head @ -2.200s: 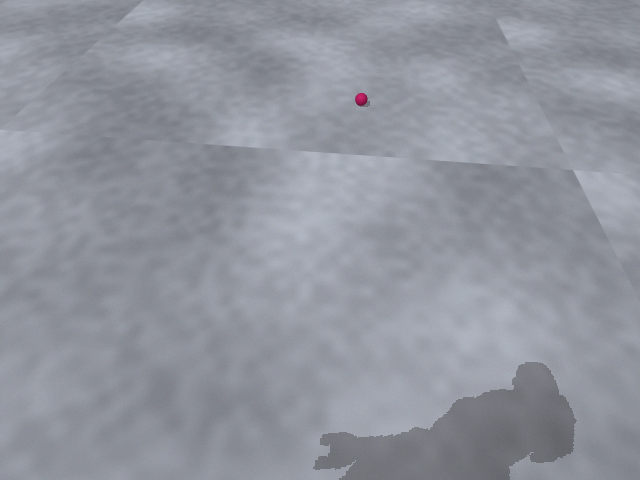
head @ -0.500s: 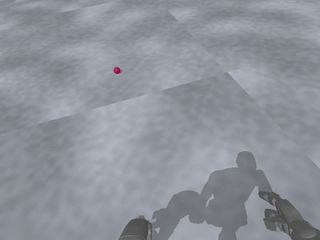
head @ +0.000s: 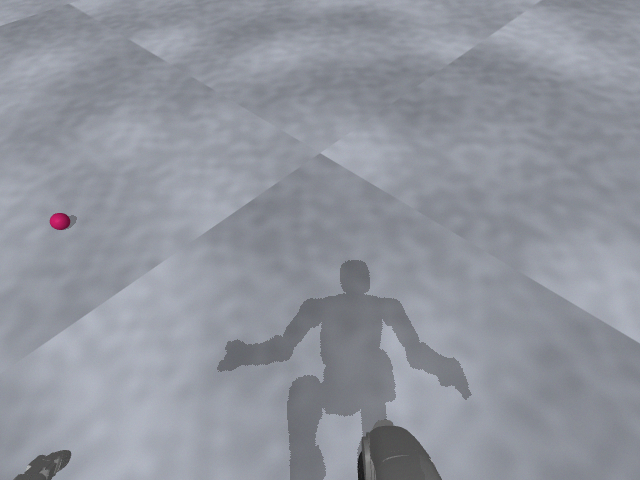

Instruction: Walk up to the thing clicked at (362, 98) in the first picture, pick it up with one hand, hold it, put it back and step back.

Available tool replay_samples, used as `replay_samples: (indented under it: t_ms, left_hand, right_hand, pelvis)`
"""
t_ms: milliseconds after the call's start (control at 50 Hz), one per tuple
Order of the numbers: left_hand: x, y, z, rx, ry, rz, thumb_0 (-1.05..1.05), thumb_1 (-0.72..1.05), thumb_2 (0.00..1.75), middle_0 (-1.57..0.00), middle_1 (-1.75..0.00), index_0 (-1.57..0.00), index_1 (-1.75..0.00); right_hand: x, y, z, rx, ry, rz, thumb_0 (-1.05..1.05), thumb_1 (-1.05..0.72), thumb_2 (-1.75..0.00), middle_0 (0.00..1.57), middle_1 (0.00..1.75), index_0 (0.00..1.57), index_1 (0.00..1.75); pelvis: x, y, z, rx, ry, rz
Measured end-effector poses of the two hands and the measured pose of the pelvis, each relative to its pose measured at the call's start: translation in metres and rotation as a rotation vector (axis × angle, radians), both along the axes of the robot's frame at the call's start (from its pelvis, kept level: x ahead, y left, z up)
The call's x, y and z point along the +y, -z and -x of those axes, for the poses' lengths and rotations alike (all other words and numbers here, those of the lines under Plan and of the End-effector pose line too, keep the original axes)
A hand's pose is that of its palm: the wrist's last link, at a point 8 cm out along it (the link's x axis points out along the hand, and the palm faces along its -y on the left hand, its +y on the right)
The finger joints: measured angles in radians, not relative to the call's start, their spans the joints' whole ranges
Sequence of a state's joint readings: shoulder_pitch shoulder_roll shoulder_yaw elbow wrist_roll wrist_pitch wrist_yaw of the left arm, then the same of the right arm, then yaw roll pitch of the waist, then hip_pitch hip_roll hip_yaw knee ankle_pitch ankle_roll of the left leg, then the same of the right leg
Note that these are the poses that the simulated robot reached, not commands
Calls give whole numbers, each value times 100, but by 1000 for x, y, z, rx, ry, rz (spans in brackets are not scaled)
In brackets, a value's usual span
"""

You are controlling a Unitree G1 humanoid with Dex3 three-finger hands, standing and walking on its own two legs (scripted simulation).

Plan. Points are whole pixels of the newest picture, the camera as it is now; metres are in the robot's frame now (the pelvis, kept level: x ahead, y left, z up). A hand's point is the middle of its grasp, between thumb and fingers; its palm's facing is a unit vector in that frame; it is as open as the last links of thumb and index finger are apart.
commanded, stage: walk up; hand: left
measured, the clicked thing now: (60, 221) +1.35 +0.96 -0.73
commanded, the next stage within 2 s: none
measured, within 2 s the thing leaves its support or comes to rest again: neither
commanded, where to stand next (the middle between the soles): +0.95 +1.07 m, yaw -44 degrees
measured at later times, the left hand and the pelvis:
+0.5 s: hand (10, 400) +0.34 +0.46 -0.15, palm faces -0.24 -0.80 -0.55, open 7.4 cm; pelvis +0.27 +0.16 -0.03, yaw -13 degrees
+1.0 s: hand (4, 256) +0.63 +0.55 -0.12, palm faces -0.29 -0.73 -0.61, open 7.3 cm; pelvis +0.44 +0.29 -0.03, yaw -21 degrees
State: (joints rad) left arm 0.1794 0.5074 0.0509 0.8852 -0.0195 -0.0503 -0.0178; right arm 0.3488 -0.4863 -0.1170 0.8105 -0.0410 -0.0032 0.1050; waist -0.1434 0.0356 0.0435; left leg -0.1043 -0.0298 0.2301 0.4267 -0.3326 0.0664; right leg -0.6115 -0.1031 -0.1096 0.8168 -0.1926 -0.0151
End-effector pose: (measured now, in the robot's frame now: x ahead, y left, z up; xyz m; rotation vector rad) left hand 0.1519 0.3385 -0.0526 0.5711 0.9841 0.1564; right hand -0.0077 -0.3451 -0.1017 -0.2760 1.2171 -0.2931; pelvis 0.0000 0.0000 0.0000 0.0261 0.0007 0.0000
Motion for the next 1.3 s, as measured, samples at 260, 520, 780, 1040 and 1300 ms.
replay_samples:
  t_ms: [260, 520, 780, 1040, 1300]
  left_hand:
    - [13, 15, -146, -73, 23, 11, 0, 90, 90, -21, -30, -21, -30]
    - [174, 54, -207, 200, 15, -94, 0, 89, 90, -22, -30, -21, -31]
    - [203, 37, -392, 163, 179, -81, 0, 90, 90, -21, -30, -21, -30]
    - [259, 19, -491, 13, 224, -128, 0, 90, 90, -21, -30, -21, -30]
    - [373, 48, -608, 86, 265, -169, 0, 90, 90, -21, -30, -21, -30]
  right_hand:
    - [81, 34, -179, -95, -13, -96, 1, -91, -89, 20, 30, 20, 30]
    - [153, 7, -349, -226, -16, 49, 0, -91, -89, 20, 30, 21, 30]
    - [254, 13, -328, -55, 233, 3, 0, -90, -89, 20, 30, 21, 30]
    - [318, 47, -425, -89, 226, -67, 0, -91, -89, 20, 30, 21, 30]
    - [418, 32, -458, -53, 332, 53, 0, -91, -89, 20, 30, 20, 30]
  pelvis:
    - [46, 14, -141, -21, 118, 63]
    - [166, 36, -275, 16, 223, 48]
    - [232, 12, -373, 4, 332, 15]
    - [299, 26, -451, -16, 387, 68]
    - [408, 39, -536, 14, 466, 35]
